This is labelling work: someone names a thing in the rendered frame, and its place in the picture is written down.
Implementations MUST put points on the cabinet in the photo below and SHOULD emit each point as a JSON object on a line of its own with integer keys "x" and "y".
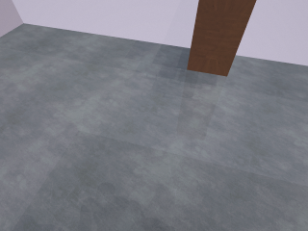
{"x": 218, "y": 30}

